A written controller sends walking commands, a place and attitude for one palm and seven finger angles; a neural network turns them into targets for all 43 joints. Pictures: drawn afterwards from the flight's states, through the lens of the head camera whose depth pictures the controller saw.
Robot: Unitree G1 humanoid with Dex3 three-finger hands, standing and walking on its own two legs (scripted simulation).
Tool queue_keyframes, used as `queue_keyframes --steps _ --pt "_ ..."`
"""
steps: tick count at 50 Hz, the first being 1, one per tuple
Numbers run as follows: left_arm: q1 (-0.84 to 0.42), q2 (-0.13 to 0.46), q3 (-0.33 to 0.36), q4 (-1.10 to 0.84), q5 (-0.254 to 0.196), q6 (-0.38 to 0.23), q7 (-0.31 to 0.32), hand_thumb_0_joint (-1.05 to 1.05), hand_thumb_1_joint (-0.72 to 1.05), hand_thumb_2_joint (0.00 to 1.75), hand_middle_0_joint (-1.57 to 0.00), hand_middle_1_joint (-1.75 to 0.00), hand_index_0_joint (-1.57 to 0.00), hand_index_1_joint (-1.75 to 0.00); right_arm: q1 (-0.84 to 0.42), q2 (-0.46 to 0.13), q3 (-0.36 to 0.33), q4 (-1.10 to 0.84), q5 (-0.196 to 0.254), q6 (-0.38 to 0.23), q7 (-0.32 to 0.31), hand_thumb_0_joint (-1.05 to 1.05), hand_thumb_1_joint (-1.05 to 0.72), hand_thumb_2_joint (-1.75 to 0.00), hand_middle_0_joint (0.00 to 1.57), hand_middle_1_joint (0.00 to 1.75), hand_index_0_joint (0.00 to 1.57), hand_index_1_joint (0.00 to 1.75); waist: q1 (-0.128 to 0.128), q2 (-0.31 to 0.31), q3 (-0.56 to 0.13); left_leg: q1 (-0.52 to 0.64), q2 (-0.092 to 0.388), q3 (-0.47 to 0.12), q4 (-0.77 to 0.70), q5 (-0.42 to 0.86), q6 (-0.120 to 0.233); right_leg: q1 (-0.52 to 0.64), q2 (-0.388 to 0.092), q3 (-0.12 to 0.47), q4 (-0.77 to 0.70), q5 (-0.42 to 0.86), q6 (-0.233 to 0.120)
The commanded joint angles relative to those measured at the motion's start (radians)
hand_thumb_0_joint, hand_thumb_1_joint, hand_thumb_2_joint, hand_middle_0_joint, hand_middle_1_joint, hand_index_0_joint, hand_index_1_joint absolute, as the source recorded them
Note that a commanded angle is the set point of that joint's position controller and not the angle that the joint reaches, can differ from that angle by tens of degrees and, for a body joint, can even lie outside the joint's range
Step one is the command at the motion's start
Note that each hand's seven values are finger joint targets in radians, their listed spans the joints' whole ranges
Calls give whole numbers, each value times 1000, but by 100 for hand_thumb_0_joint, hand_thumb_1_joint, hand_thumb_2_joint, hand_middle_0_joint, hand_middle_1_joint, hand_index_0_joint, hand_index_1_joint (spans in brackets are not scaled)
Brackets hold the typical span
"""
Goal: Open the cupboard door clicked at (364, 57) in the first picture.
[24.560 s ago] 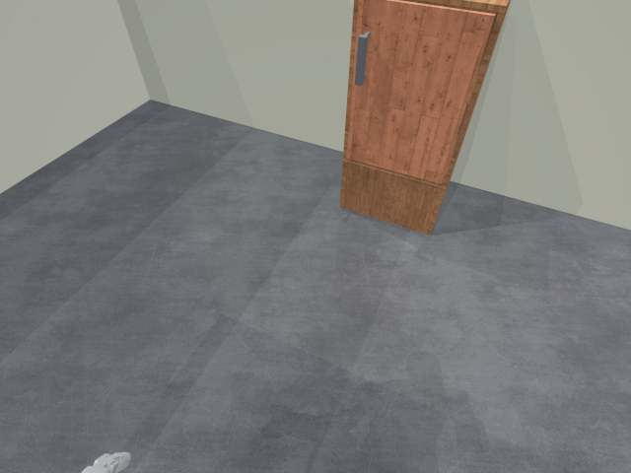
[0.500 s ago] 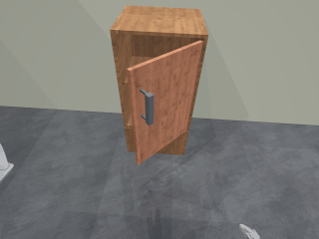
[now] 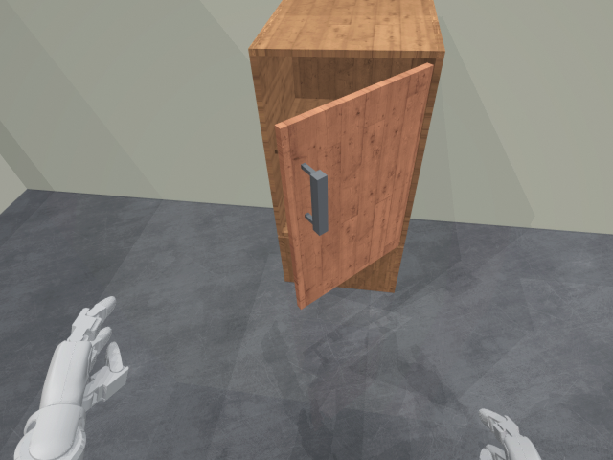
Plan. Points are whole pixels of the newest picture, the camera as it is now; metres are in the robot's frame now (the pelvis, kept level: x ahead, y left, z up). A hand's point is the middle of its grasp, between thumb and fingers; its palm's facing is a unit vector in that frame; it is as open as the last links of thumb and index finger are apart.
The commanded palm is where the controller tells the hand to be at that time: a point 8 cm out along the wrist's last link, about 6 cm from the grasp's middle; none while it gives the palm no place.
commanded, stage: let the arm hang, fingers relaxed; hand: left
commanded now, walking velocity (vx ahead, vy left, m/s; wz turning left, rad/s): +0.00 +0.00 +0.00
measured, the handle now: (313, 199) +0.62 +0.02 -0.03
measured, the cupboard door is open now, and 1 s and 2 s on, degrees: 45 45 45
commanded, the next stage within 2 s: look to check the result in 0.98 s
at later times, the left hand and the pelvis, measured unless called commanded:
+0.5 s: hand out of the picture -0.04 +0.20 -0.16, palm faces +0.03 -0.96 -0.27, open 7.3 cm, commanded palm none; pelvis -0.03 -0.01 +0.01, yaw +0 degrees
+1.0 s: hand out of the picture +0.00 +0.17 -0.16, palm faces +0.03 -0.98 -0.20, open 7.3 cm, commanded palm none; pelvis -0.02 +0.00 +0.01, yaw +0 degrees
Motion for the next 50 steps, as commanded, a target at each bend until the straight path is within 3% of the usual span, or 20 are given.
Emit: queue_keyframes --steps 1,2,3,5,8,11,14,19,32,36,44,50 --pt "76 53 -100 244 20 8 -29 0 90 90 -20 -30 -20 -30 7 -66 -18 -66 19 15 -7 0 -90 -90 20 30 20 30 29 -382 -150 41 88 -66 39 387 24 251 -103 134 -221 647 -26" --pt "39 97 -95 312 16 2 -31 0 90 90 -20 -30 -20 -30 11 -57 -19 -49 18 23 -1 0 -90 -90 20 30 20 30 13 -356 -94 6 40 -38 39 142 -4 213 -188 193 -250 772 -70" --pt "2 110 -109 370 6 6 -36 0 90 90 -20 -30 -20 -30 52 -54 -18 -19 22 40 7 0 -90 -90 20 30 20 30 -16 -243 -37 44 25 -22 14 -17 -11 137 -228 196 -279 630 -102" --pt "-51 102 -120 469 0 5 -30 0 90 90 -20 -30 -20 -30 11 -62 -21 22 5 60 8 0 -90 -90 20 30 20 30 -13 -184 -22 92 35 -17 -20 126 -4 115 -145 164 -275 559 -63" --pt "-43 60 -145 602 -11 6 -24 0 90 90 -20 -30 -20 -30 7 -35 -6 83 11 67 3 0 -90 -90 20 30 20 30 -5 -6 -3 152 75 -54 -92 252 -2 106 -90 119 -287 414 -27" --pt "0 5 -139 704 -10 11 -21 0 90 90 -20 -30 -20 -30 9 -4 -6 137 6 75 -6 0 -90 -90 20 30 20 30 8 125 24 120 88 -80 -147 112 6 120 -67 113 -346 223 -36" --pt "-21 10 -151 779 -11 15 -23 0 90 90 -20 -30 -20 -30 42 2 -6 184 7 92 -6 0 -90 -90 20 30 20 30 -1 41 72 102 83 -85 -180 -40 1 83 -64 114 -413 59 -43" --pt "-30 12 -153 863 -11 19 -24 0 90 90 -20 -30 -20 -30 109 -3 -12 251 7 94 -8 0 -90 -90 20 30 20 30 -6 -97 96 117 86 -85 -202 -66 7 45 -63 97 -443 -35 -43" --pt "19 -18 -156 960 -11 19 -15 0 90 90 -20 -30 -20 -30 144 24 -9 327 10 81 -14 0 -90 -90 20 30 20 30 13 -38 122 83 102 -112 -275 -76 15 80 -54 72 -377 62 -37" --pt "12 -33 -158 966 -11 17 -13 0 90 90 -20 -30 -20 -30 152 43 -7 339 9 80 -14 0 -90 -90 20 30 20 30 8 -63 135 85 97 -103 -273 -49 11 76 -59 74 -378 77 -33" --pt "5 -50 -159 968 -11 9 -9 0 90 90 -20 -30 -20 -30 144 61 -7 343 11 72 -16 0 -90 -90 20 30 20 30 4 -47 104 132 98 -84 -250 50 7 90 -68 75 -374 154 -30" --pt "2 -50 -159 972 -11 10 -10 0 90 90 -20 -30 -20 -30 134 62 -7 345 11 76 -16 0 -90 -90 20 30 20 30 2 -59 142 126 92 -79 -251 29 4 70 -69 81 -396 121 -31"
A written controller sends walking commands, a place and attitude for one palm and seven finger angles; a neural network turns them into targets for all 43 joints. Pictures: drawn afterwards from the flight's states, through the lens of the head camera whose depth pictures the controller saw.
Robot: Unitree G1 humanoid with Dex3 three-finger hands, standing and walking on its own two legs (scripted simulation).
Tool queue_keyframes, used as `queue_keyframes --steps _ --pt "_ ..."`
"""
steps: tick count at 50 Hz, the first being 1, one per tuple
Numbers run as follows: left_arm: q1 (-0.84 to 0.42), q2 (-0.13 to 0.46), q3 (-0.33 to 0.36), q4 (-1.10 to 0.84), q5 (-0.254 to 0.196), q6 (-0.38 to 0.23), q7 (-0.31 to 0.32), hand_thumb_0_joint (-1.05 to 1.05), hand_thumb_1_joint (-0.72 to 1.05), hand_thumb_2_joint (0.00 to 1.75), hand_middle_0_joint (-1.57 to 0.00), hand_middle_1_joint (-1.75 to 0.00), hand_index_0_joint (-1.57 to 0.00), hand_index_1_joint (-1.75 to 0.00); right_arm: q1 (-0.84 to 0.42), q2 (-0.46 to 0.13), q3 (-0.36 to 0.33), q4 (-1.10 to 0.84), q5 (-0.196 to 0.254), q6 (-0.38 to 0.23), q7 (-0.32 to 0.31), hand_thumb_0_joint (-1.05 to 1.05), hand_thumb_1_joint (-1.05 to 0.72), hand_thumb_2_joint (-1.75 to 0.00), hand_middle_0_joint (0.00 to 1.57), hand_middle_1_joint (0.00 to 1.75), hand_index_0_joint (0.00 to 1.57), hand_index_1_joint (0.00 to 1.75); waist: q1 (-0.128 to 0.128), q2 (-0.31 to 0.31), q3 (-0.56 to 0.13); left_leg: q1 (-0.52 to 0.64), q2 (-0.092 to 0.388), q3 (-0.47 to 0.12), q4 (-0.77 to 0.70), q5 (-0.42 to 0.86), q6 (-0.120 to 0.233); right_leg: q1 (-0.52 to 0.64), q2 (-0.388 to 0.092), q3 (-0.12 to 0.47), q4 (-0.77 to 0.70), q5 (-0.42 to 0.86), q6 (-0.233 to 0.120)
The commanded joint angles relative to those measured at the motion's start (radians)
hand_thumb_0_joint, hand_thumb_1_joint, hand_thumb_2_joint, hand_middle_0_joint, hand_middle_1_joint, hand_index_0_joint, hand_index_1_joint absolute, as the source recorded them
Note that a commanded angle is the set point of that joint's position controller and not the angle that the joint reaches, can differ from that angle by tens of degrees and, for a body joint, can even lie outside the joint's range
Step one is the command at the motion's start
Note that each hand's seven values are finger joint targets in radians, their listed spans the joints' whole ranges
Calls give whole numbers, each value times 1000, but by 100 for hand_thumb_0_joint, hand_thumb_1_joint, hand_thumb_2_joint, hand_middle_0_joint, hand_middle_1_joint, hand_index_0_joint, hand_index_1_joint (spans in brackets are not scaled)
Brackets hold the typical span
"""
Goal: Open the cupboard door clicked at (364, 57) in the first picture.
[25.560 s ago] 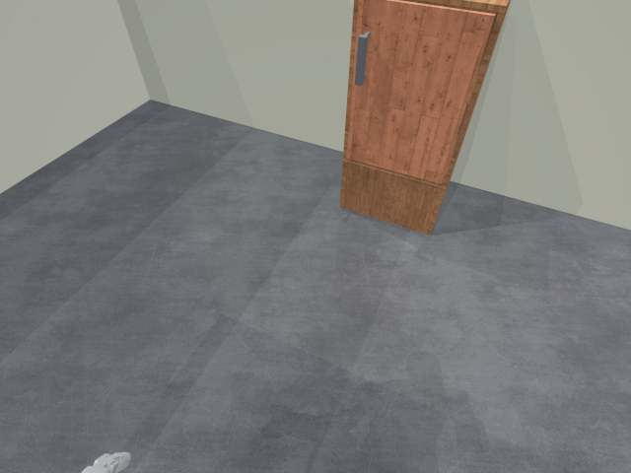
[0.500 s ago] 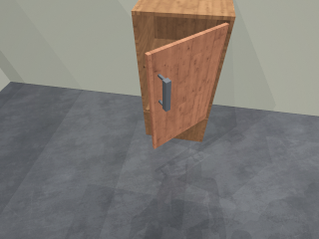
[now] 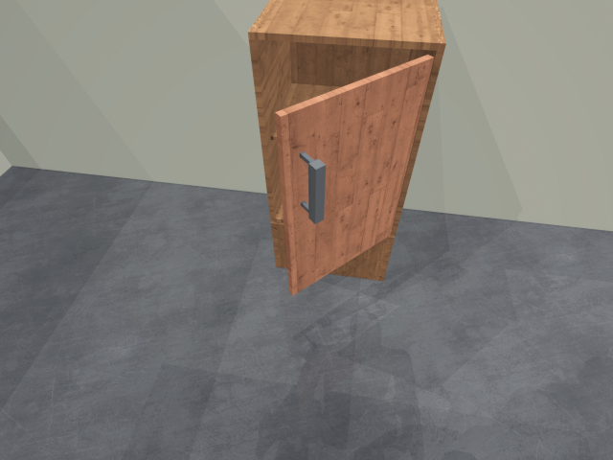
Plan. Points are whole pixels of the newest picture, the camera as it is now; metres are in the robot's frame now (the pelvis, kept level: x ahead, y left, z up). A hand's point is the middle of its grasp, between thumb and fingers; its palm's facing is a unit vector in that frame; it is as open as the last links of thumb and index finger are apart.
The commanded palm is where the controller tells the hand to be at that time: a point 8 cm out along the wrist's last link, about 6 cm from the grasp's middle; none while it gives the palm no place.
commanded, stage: look to check the result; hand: left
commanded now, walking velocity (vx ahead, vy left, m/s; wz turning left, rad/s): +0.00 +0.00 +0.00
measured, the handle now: (310, 187) +0.63 +0.03 -0.05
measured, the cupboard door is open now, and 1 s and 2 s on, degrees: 45 45 45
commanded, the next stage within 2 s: walk to a spot facing it in 0.56 s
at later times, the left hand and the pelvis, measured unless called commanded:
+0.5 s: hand out of the picture +0.03 +0.18 -0.17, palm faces +0.02 -0.97 -0.22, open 7.4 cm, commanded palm none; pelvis +0.01 +0.00 +0.00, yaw +0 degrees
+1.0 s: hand out of the picture +0.06 +0.19 -0.18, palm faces -0.06 -0.97 -0.24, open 7.4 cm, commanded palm none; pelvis +0.01 -0.01 -0.01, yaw -7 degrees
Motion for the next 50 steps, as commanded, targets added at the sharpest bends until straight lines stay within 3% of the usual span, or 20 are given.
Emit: queue_keyframes --steps 1,3,6,17,22,33,36,38,40,45,47,50 --pt "51 126 26 -22 0 -10 3 0 90 90 -20 -30 -20 -30 48 -88 -19 -30 4 -9 -6 0 -90 -90 20 30 20 30 2 -22 45 26 78 -70 -91 -66 19 -92 -82 75 -130 -62 -38" --pt "47 131 26 -25 0 -13 3 0 90 90 -20 -30 -20 -30 45 -94 -21 -31 4 -10 -6 0 -90 -90 20 30 20 30 1 -40 26 43 79 -67 -77 -38 19 -86 -83 73 -130 -49 -38" --pt "44 135 28 -26 -1 -15 2 0 90 90 -20 -30 -20 -30 37 -102 -20 -29 6 -14 -7 0 -90 -90 20 30 20 30 2 -7 3 54 85 -71 -77 -7 20 -64 -82 74 -122 -9 -38" --pt "33 151 28 -23 -1 -17 3 0 90 90 -20 -30 -20 -30 9 -125 -21 -30 9 -15 -9 0 -90 -90 20 30 20 30 5 -37 13 66 91 -68 -74 34 20 -47 -84 70 -133 23 -38" --pt "26 162 28 -23 -1 -17 2 0 90 90 -20 -30 -20 -30 -4 -133 -21 -30 8 -14 -7 0 -90 -90 20 30 20 30 7 -22 22 68 89 -68 -80 24 20 -48 -87 72 -143 10 -38" --pt "-1 180 30 -29 -2 -20 0 0 90 90 -20 -30 -20 -30 -27 -154 -20 -29 7 -21 -8 0 -90 -90 20 30 20 30 6 -24 -11 87 97 -74 -83 77 20 -10 -91 69 -137 72 -36" --pt "9 151 29 -30 -3 -8 0 0 90 90 -20 -30 -20 -30 -12 -121 -17 -25 6 -13 -12 0 -90 -90 20 30 20 30 4 -10 -2 94 102 -51 -56 79 12 -36 -88 86 -121 104 -35" --pt "1 169 43 -45 -2 4 -2 0 90 90 -20 -30 -20 -30 -6 -135 -28 -35 6 -4 -16 0 -90 -90 20 30 20 30 2 -24 15 83 109 -33 -24 49 13 -65 -87 104 -93 120 -40" --pt "-9 183 58 -70 1 16 -8 0 90 90 -20 -30 -20 -30 -6 -155 -41 -56 5 3 -20 0 -90 -90 20 30 20 30 1 -18 19 69 124 -25 -11 6 17 -96 -78 122 -59 116 -46" --pt "-19 183 81 -134 9 34 -25 0 90 90 -20 -30 -20 -30 -22 -204 -72 -120 2 7 -27 0 -90 -90 20 30 20 30 4 19 -11 60 201 -68 -34 -89 57 -165 -23 118 66 82 -40" --pt "-7 171 86 -151 9 34 -29 0 90 90 -20 -30 -20 -30 -34 -222 -83 -145 2 5 -28 0 -90 -90 20 30 20 30 14 71 -45 70 247 -97 -48 -82 87 -180 2 99 163 68 -33" --pt "7 153 90 -172 8 44 -39 0 90 90 -20 -30 -20 -30 -56 -238 -92 -174 -5 2 -26 0 -90 -90 20 30 20 30 25 171 -63 49 350 -118 -80 11 150 -178 19 20 344 -190 -16"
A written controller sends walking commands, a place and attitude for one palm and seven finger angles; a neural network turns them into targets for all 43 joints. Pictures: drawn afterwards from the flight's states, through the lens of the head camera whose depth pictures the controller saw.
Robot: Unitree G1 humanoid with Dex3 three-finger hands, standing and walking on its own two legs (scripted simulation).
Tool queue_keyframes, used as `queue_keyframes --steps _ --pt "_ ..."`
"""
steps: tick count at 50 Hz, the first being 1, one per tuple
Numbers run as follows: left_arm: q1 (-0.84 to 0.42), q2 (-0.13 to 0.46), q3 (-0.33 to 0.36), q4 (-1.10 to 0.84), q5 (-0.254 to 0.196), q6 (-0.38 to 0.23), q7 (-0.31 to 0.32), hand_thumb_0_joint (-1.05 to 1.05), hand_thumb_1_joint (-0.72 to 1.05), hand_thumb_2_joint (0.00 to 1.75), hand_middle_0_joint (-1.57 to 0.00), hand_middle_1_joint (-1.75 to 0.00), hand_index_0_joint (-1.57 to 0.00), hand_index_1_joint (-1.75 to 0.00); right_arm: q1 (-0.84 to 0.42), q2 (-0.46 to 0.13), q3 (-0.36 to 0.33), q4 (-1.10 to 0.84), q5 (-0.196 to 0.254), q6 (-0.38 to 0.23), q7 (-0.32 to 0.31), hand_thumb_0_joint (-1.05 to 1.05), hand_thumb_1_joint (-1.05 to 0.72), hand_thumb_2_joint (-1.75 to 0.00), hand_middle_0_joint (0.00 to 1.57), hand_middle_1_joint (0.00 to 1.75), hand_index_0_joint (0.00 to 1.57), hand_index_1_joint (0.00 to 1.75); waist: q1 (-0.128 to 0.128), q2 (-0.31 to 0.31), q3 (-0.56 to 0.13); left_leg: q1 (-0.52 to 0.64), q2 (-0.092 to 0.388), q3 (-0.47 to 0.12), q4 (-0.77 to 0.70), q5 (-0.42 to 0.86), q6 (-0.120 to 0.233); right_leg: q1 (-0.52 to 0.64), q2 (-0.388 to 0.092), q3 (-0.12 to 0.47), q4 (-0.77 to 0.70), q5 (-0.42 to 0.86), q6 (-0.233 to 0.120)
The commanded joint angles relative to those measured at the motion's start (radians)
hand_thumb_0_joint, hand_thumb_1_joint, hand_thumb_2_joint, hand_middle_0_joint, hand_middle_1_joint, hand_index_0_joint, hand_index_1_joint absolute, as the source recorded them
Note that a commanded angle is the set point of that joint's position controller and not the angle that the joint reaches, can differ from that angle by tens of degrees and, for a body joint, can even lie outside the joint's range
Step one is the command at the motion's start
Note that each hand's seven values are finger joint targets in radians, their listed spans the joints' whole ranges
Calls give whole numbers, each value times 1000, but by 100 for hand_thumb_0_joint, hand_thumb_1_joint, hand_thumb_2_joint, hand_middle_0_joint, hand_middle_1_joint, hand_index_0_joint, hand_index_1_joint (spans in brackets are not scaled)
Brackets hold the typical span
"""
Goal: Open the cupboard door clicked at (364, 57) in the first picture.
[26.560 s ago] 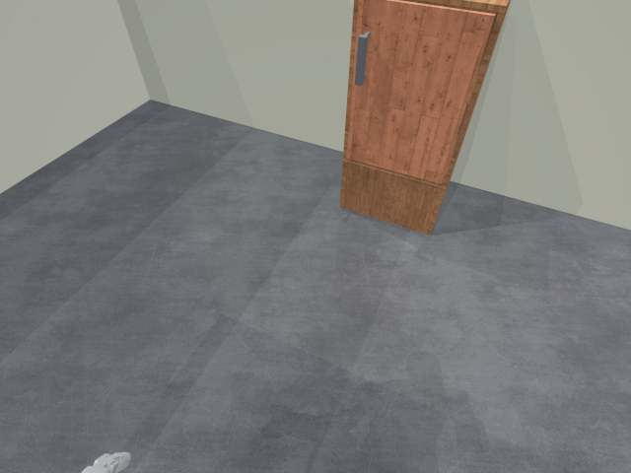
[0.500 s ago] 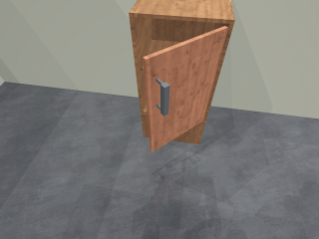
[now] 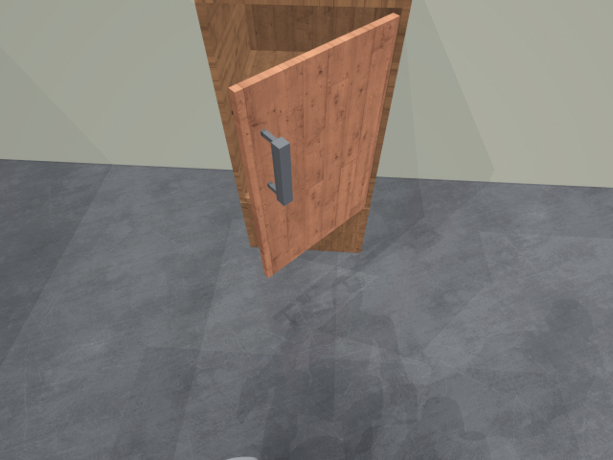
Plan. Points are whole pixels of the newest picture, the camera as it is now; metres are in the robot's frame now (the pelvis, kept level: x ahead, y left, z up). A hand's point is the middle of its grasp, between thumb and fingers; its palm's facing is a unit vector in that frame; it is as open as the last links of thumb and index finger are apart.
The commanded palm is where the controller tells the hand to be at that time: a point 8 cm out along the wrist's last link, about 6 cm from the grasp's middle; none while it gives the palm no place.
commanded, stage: walk to a spot facing it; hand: left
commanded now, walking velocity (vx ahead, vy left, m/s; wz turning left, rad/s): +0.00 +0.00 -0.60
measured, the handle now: (275, 168) +0.61 +0.11 -0.04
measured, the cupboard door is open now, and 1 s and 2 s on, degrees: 45 45 45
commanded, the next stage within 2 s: none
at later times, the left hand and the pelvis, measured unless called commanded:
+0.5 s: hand out of the picture +0.09 +0.18 -0.15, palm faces -0.17 -0.95 -0.25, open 7.4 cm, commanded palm none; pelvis +0.01 -0.01 +0.01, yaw -17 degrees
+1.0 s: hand (247, 400) +0.22 +0.12 -0.16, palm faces -0.55 -0.78 -0.29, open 7.4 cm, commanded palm none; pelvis +0.01 -0.01 -0.01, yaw -36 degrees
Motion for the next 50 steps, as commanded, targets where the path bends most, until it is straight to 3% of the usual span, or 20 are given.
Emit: queue_keyframes --steps 1,3,5,7,11,21,25,26,28,29,31,35,38,41,42,43,44,45,46,50 --pt "46 89 33 -83 0 -6 -10 0 90 90 -20 -30 -20 -30 4 -201 -52 -89 -4 -15 -12 0 -90 -90 20 30 20 30 6 210 -116 71 306 -200 -180 136 160 -44 -30 -73 169 -140 -1" --pt "113 102 41 -78 4 -11 -12 0 90 90 -20 -30 -20 -30 -53 -193 -51 -119 0 -9 -12 0 -90 -90 20 30 20 30 59 87 -96 -34 237 -108 -17 120 98 73 -52 -21 -33 34 -15" --pt "139 255 70 -82 18 -23 11 0 90 90 -20 -30 -20 -30 -90 -94 -40 -169 19 0 -5 0 -90 -90 20 30 20 30 78 -368 -59 -281 -46 6 444 -359 -21 140 -352 459 -344 428 -108" --pt "106 199 65 -96 5 -19 29 0 90 90 -20 -30 -20 -30 -79 -127 -49 -159 14 14 -6 0 -90 -90 20 30 20 30 41 -275 -60 -319 -4 -137 611 -275 -12 122 -291 397 -328 390 -106" --pt "77 173 56 -129 -1 -36 34 0 90 90 -20 -30 -20 -30 -93 -103 -37 -163 16 10 1 0 -90 -90 20 30 20 30 17 -77 -140 -300 1 -139 591 -164 -42 226 -233 327 -245 528 -159" --pt "108 201 68 -150 10 -28 27 0 90 90 -20 -30 -20 -30 -156 -101 -29 -224 30 -5 -6 0 -90 -90 20 30 20 30 41 -154 -144 -203 -44 -139 308 -204 -39 228 -195 420 -236 559 -184" --pt "37 205 69 -175 5 -22 25 0 90 90 -20 -30 -20 -30 -52 -108 -30 -204 37 -17 -12 0 -90 -90 20 30 20 30 -16 -131 -170 16 -57 -148 31 -81 -27 94 -146 419 -186 502 -125" --pt "4 193 63 -188 -1 -20 22 0 90 90 -20 -30 -20 -30 6 -128 -34 -188 36 -24 -15 0 -90 -90 20 30 20 30 -46 -107 -180 172 -29 -153 -100 4 -19 -20 -104 376 -153 387 -80" --pt "12 113 43 -225 -14 -22 2 0 90 90 -20 -30 -20 -30 52 -283 -62 -199 9 -37 -22 0 -90 -90 20 30 20 30 -52 344 -171 327 399 -577 -302 37 141 -337 85 73 195 -281 28" --pt "-32 153 47 -238 0 -22 -4 0 90 90 -20 -30 -20 -30 55 -282 -54 -204 1 -30 -24 0 -90 -90 20 30 20 30 -57 232 -120 206 465 -595 -290 118 217 -323 24 26 376 -298 50" --pt "-12 146 57 -226 14 -20 -24 0 90 90 -20 -30 -20 -30 -14 -230 -36 -232 -13 -36 -21 0 -90 -90 20 30 20 30 -6 122 -103 86 358 -435 -266 188 211 -276 -2 -19 517 -200 67" --pt "-35 111 37 -237 2 -9 -39 0 90 90 -20 -30 -20 -30 5 -206 -29 -220 -12 -34 -22 0 -90 -90 20 30 20 30 -5 236 -117 161 235 -143 -131 531 132 -238 -36 -108 369 -161 70" --pt "-65 104 27 -245 -1 -12 -45 0 90 90 -20 -30 -20 -30 71 -236 -42 -204 -9 -30 -15 0 -90 -90 20 30 20 30 -36 231 -141 163 245 -97 -95 536 112 -132 -18 -170 217 -125 54" --pt "-24 120 31 -229 -3 -15 -47 0 90 90 -20 -30 -20 -30 60 -258 -47 -205 -4 -24 -6 0 -90 -90 20 30 20 30 -7 203 -133 93 252 -68 -31 417 80 14 -10 -191 38 -26 30" --pt "24 143 35 -216 -2 -20 -43 0 90 90 -20 -30 -20 -30 51 -255 -49 -212 2 -22 -1 0 -90 -90 20 30 20 30 19 156 -143 32 229 -43 48 355 47 125 -12 -180 -73 96 15" --pt "95 219 52 -198 5 -30 -33 0 90 90 -20 -30 -20 -30 41 -214 -45 -228 13 -21 3 0 -90 -90 20 30 20 30 54 -27 -173 -110 151 31 239 139 -16 283 -150 11 -192 323 -36" --pt "141 341 75 -185 13 -35 -12 0 90 90 -20 -30 -20 -30 -6 -125 -22 -279 24 -20 8 0 -90 -90 20 30 20 30 86 -350 -180 -309 7 63 494 -412 -62 321 -413 387 -276 590 -157" --pt "170 352 77 -177 -1 -30 2 0 90 90 -20 -30 -20 -30 -22 -168 -20 -275 25 -10 -1 0 -90 -90 20 30 20 30 111 -313 -190 -329 33 -92 625 -429 -39 292 -426 398 -276 537 -233" --pt "102 341 69 -194 -1 -24 0 0 90 90 -20 -30 -20 -30 -3 -163 -19 -274 31 -12 10 0 -90 -90 20 30 20 30 68 -280 -130 -336 60 -103 649 -378 -35 179 -407 374 -306 241 -250" --pt "-20 245 52 -227 9 -26 17 0 90 90 -20 -30 -20 -30 4 -136 -19 -229 22 -12 11 0 -90 -90 20 30 20 30 6 -188 -154 -208 34 -73 462 -247 -59 118 -255 227 -222 451 -191"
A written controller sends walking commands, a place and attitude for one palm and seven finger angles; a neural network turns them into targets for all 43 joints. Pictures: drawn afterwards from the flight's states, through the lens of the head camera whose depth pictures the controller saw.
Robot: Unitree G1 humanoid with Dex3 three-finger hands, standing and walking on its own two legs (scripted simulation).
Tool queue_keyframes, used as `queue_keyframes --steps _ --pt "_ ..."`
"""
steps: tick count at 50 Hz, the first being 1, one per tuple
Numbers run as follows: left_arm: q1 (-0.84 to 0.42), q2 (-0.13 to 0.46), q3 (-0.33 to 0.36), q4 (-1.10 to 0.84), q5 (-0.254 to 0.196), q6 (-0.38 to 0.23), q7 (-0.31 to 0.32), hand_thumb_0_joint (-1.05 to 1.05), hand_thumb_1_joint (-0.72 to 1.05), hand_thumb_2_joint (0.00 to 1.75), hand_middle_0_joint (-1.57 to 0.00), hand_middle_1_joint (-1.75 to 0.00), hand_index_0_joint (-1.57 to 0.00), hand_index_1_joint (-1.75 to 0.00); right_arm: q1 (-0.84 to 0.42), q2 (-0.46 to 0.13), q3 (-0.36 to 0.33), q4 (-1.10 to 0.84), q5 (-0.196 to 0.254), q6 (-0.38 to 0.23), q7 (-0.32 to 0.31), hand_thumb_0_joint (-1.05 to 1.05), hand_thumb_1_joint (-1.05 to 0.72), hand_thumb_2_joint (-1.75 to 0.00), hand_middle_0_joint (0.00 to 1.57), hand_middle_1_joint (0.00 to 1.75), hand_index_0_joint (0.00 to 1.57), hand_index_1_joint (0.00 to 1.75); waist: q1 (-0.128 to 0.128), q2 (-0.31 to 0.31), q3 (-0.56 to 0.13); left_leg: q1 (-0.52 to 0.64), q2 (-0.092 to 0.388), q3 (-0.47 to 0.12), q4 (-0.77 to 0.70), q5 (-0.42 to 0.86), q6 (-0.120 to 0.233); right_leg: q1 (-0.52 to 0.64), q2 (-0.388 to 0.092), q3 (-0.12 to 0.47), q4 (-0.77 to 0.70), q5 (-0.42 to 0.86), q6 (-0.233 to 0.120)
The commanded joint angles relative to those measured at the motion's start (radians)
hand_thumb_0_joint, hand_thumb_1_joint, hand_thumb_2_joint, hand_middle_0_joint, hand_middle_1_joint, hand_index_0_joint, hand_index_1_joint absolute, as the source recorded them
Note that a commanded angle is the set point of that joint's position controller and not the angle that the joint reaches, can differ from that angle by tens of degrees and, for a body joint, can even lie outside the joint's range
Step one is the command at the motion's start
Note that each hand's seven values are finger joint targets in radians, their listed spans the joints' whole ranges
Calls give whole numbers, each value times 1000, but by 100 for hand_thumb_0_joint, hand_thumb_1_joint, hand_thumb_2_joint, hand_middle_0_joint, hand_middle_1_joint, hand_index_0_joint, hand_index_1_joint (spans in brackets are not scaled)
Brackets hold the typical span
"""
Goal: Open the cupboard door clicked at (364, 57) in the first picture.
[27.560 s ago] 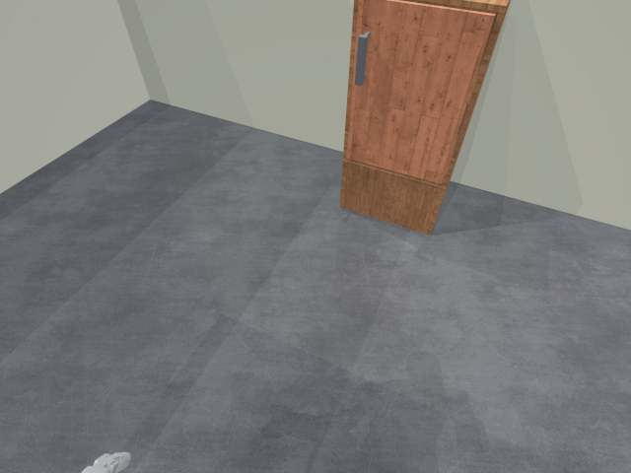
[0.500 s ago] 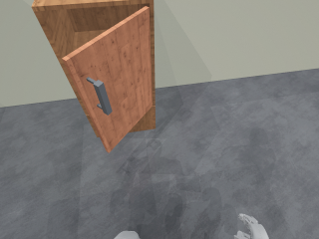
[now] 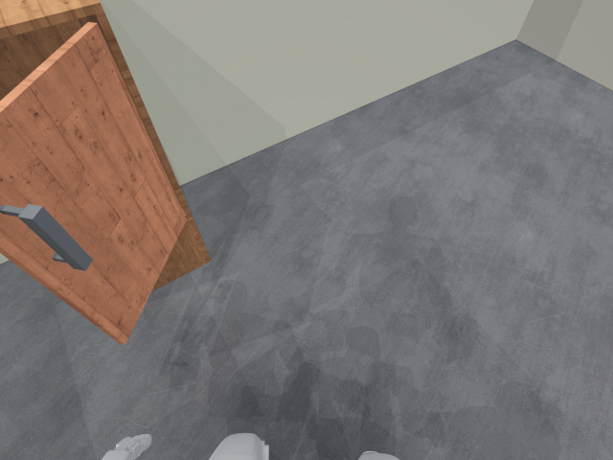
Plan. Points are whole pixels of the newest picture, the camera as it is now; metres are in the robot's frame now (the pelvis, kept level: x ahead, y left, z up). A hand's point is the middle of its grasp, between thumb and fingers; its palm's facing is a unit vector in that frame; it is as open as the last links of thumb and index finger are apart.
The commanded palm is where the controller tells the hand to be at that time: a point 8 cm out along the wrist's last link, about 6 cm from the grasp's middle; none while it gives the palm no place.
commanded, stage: walk to a spot facing it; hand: left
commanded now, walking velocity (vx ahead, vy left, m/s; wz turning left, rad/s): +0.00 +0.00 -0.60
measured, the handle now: (47, 238) +0.42 +0.45 -0.03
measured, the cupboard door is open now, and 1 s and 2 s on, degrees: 45 45 45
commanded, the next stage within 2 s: none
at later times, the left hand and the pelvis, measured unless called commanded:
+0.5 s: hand (208, 421) +0.18 +0.16 -0.15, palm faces -0.30 -0.92 -0.26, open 7.4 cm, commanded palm none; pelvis +0.01 -0.01 +0.00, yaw -19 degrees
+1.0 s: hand (269, 341) +0.30 +0.09 -0.15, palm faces -0.57 -0.81 -0.16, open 7.4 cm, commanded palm none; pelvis +0.12 -0.03 +0.02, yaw -37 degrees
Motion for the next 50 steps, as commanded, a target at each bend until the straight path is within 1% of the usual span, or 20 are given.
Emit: queue_keyframes --steps 1,6,7,8,9,11,15,21,22,24,25,26,30,35,37,38,40,41,45,50 --pt "37 197 50 -57 3 -16 21 0 90 90 -20 -30 -20 -30 -30 -31 -8 -106 7 -43 -1 0 -90 -90 20 30 20 30 30 -161 -177 -30 -26 1 -144 54 -18 164 -224 289 -215 465 -193" --pt "-37 184 45 -72 -5 0 11 0 90 90 -20 -30 -20 -30 107 -40 -13 -62 11 -51 -9 0 -90 -90 20 30 20 30 -46 -150 -149 266 -63 16 -528 263 -2 -63 -149 301 -184 176 -101" --pt "-41 133 33 -87 -10 5 6 0 90 90 -20 -30 -20 -30 143 -95 -23 -58 4 -58 -15 0 -90 -90 20 30 20 30 -59 13 -153 353 47 -120 -674 195 34 -186 -60 239 -91 -6 -48" --pt "-18 71 19 -108 -20 11 -4 0 90 90 -20 -30 -20 -30 156 -206 -45 -67 -17 -67 -19 0 -90 -90 20 30 20 30 -61 336 -131 358 326 -445 -843 85 133 -319 78 67 185 -262 18" --pt "-58 107 27 -117 -9 12 -9 0 90 90 -20 -30 -20 -30 154 -234 -45 -74 -20 -67 -25 0 -90 -90 20 30 20 30 -66 274 -109 250 433 -524 -885 103 212 -286 31 49 389 -315 32" --pt "-26 107 44 -99 4 5 -27 0 90 90 -20 -30 -20 -30 46 -176 -29 -115 -26 -78 -20 0 -90 -90 20 30 20 30 -2 118 -103 136 340 -367 -861 169 217 -210 -8 22 532 -209 42" --pt "-34 49 24 -86 -2 10 -42 0 90 90 -20 -30 -20 -30 44 -128 -18 -96 -26 -75 -25 0 -90 -90 20 30 20 30 1 198 -125 270 215 -49 -713 624 153 -186 -31 -76 367 -159 63" --pt "-1 56 21 -75 -9 -11 -35 0 90 90 -20 -30 -20 -30 99 -163 -42 -71 -14 -62 -10 0 -90 -90 20 30 20 30 -6 191 -195 307 240 50 -547 728 109 63 -1 -143 -54 -22 27" --pt "69 92 29 -57 -6 -15 -31 0 90 90 -20 -30 -20 -30 77 -149 -43 -83 -7 -59 -5 0 -90 -90 20 30 20 30 26 120 -208 215 209 89 -458 570 64 198 -20 -108 -177 97 7" --pt "188 278 71 -13 1 -23 -5 0 90 90 -20 -30 -20 -30 -52 -38 -12 -165 2 -50 4 0 -90 -90 20 30 20 30 124 -385 -165 -231 -8 123 -52 -176 -22 365 -402 464 -365 214 -182" --pt "203 276 72 -15 -6 -23 6 0 90 90 -20 -30 -20 -30 -83 -67 -13 -176 3 -46 4 0 -90 -90 20 30 20 30 136 -328 -137 -292 21 -6 56 -120 -2 338 -409 469 -379 44 -236" --pt "139 260 71 -34 -8 -22 1 0 90 90 -20 -30 -20 -30 -103 -47 -13 -196 4 -54 21 0 -90 -90 20 30 20 30 104 -279 -60 -313 36 -22 53 -53 -5 234 -376 467 -416 -193 -244" --pt "93 169 50 -27 -1 -55 9 0 90 90 -20 -30 -20 -30 -105 -49 -25 -142 -7 -61 33 0 -90 -90 20 30 20 30 50 -185 -110 -169 15 -4 -65 122 -25 197 -244 307 -357 12 -186" --pt "85 193 55 -15 3 -57 -8 0 90 90 -20 -30 -20 -30 -72 -17 -25 -131 -3 -78 39 0 -90 -90 20 30 20 30 32 -188 -76 66 -59 44 -360 158 -14 44 -199 323 -368 -186 -176" --pt "43 175 51 -18 1 -56 -12 0 90 90 -20 -30 -20 -30 35 -35 -29 -99 -1 -93 29 0 -90 -90 20 30 20 30 -32 -160 -86 291 -70 52 -528 226 -11 -98 -151 300 -297 -256 -137" --pt "22 130 41 -34 -1 -56 -18 0 90 90 -20 -30 -20 -30 123 -75 -35 -66 -4 -103 13 0 -90 -90 20 30 20 30 -69 -59 -111 469 -29 22 -614 193 1 -221 -90 249 -192 -250 -95" --pt "-31 47 21 -91 -11 -59 -30 0 90 90 -20 -30 -20 -30 340 -237 -65 -25 -30 -118 -9 0 -90 -90 20 30 20 30 -156 338 -165 570 450 -605 -904 -245 171 -476 45 -2 398 -329 -1" --pt "-88 74 30 -108 -1 -61 -39 0 90 90 -20 -30 -20 -30 293 -230 -58 -34 -26 -113 -11 0 -90 -90 20 30 20 30 -127 166 -69 435 483 -613 -950 -252 223 -481 -50 56 499 -255 -4" --pt "-17 31 32 -41 14 -48 -68 0 90 90 -20 -30 -20 -30 130 -90 -12 -58 -22 -134 -3 0 -90 -90 20 30 20 30 -12 142 -4 282 267 -164 -906 125 132 -408 -112 -19 563 19 19" --pt "-83 -15 3 -48 7 -38 -73 0 90 90 -20 -30 -20 -30 248 -57 1 12 -16 -145 -6 0 -90 -90 20 30 20 30 -29 156 -88 423 216 66 -826 558 122 -384 -97 -99 389 107 22"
